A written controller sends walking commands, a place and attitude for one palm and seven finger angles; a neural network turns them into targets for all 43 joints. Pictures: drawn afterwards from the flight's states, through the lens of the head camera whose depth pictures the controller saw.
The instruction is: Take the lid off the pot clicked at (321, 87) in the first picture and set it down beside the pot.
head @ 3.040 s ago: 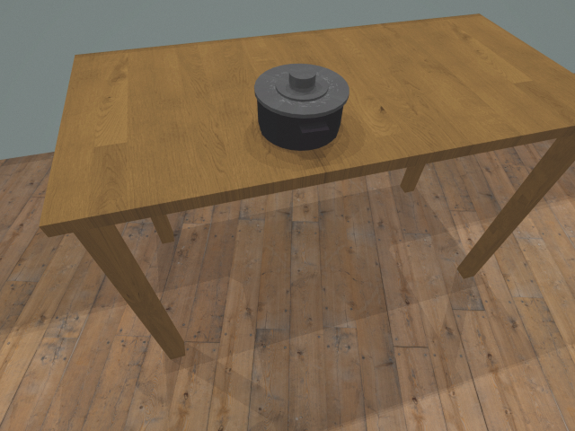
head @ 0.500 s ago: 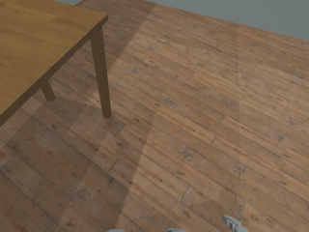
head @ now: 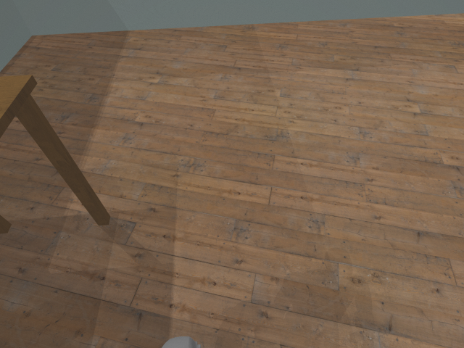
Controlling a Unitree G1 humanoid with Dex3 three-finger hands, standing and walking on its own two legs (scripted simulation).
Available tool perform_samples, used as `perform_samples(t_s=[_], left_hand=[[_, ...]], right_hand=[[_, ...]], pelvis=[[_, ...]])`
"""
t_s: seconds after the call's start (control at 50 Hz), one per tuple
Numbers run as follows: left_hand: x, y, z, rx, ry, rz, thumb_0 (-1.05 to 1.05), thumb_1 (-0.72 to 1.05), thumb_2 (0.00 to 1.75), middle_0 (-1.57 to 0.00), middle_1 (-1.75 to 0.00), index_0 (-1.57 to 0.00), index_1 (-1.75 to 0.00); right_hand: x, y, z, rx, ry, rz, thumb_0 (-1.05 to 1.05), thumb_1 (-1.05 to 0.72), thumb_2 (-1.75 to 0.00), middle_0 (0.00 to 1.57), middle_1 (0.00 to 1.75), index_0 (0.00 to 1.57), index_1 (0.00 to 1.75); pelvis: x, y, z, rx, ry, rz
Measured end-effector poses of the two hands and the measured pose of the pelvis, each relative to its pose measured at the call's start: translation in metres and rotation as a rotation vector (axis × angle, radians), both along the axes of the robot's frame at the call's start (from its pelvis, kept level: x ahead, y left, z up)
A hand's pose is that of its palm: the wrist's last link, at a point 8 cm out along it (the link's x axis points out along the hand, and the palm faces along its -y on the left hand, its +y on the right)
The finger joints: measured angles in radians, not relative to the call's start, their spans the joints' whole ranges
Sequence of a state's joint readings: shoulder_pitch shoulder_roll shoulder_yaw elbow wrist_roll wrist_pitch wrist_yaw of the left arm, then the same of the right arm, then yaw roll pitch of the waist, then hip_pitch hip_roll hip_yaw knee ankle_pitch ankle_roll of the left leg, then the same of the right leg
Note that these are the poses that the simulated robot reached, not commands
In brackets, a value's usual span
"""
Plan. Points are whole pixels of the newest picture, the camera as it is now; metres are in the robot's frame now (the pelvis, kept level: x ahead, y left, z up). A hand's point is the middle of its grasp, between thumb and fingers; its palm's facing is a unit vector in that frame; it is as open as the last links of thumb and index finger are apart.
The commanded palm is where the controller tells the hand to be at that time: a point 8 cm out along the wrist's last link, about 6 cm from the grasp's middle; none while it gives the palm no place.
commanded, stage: walk to a spot facing it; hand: left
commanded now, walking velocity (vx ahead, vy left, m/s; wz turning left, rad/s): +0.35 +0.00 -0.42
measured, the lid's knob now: out of the picture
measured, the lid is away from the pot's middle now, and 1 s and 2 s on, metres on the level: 0.00 0.00 0.00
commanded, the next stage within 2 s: turn to face it in 0.70 s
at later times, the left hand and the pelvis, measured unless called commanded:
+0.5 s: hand (141, 292) +0.26 +0.23 -0.18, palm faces -0.17 -0.97 -0.16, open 7.4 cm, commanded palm none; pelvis +0.18 +0.05 +0.00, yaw -16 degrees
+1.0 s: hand (231, 202) +0.50 +0.04 -0.16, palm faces -0.47 -0.86 -0.18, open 7.3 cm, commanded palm none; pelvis +0.31 -0.04 -0.01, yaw -26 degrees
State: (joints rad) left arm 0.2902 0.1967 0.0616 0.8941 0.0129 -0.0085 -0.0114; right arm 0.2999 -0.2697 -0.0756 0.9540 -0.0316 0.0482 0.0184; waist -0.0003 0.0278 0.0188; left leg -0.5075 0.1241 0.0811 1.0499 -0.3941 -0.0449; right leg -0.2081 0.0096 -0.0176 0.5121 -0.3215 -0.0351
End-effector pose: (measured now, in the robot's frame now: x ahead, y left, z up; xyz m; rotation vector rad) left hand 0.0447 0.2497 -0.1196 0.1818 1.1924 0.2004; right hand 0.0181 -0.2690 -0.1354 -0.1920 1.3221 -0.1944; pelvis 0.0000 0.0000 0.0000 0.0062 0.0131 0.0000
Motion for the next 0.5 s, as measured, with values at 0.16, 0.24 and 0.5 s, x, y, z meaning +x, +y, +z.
perform_samples(t_s=[0.16, 0.24, 0.5], left_hand=[[0.007, -0.010, -0.009, -0.052, 0.135, -0.037, 0.01, 0.91, 0.90, -0.21, -0.30, -0.20, -0.30], [0.021, -0.002, -0.021, -0.077, 0.196, -0.035, 0.01, 0.91, 0.90, -0.21, -0.30, -0.20, -0.30], [0.220, 0.032, -0.032, -0.078, 0.080, -0.216, 0.01, 0.92, 0.90, -0.20, -0.30, -0.20, -0.30]], right_hand=[[0.079, 0.008, 0.019, -0.002, -0.155, -0.041, 0.01, -0.91, -0.90, 0.20, 0.30, 0.20, 0.30], [0.137, 0.028, 0.022, 0.000, -0.224, -0.028, 0.01, -0.91, -0.90, 0.20, 0.30, 0.19, 0.30], [0.168, 0.078, 0.019, -0.031, -0.212, -0.225, -0.01, -0.94, -0.90, 0.21, 0.30, 0.20, 0.30]], pelvis=[[0.050, 0.004, 0.006, 0.003, -0.010, -0.086], [0.084, 0.017, 0.001, -0.010, -0.015, -0.119], [0.181, 0.046, -0.003, -0.011, -0.044, -0.275]])
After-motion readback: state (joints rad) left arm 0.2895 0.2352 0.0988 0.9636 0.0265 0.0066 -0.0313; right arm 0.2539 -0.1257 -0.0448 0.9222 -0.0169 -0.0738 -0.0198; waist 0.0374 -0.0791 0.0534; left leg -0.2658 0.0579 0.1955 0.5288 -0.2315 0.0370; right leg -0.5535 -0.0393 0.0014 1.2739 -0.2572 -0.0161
